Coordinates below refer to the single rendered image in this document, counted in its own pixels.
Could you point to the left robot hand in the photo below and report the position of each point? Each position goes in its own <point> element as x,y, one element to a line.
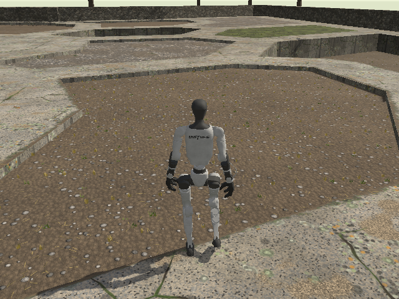
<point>171,181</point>

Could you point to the left robot forearm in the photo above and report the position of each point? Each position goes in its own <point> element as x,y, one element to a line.
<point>171,167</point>

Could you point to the left robot upper arm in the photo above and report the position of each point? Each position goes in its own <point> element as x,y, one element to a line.
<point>179,132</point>

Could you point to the right robot forearm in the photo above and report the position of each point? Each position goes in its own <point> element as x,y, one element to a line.
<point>227,170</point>

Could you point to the right robot upper arm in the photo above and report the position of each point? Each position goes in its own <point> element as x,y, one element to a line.
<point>221,143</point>

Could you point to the right robot hand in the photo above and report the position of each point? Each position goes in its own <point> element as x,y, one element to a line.
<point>230,188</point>

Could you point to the right robot foot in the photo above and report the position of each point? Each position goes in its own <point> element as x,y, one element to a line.
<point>216,242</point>

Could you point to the humanoid robot torso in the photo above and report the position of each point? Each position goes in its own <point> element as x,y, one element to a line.
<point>199,150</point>

